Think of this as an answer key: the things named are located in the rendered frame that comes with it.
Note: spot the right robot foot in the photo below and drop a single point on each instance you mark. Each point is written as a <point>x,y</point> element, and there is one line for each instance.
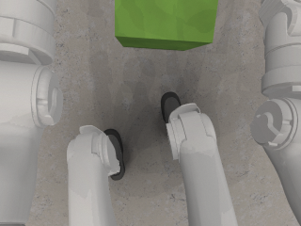
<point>169,102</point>

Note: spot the right robot upper arm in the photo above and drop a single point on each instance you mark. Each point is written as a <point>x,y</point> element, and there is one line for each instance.
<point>276,126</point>

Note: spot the left robot forearm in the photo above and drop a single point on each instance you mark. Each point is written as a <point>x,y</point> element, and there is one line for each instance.
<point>26,31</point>

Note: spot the robot right shin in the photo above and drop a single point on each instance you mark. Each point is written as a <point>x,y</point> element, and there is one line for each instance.
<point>207,123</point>

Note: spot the right robot forearm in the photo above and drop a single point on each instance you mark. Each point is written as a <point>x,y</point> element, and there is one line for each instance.
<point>281,20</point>

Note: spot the carton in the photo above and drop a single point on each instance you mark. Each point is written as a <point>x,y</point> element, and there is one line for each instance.
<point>177,25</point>

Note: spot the left robot upper arm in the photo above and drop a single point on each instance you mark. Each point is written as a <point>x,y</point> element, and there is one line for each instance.
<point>30,100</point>

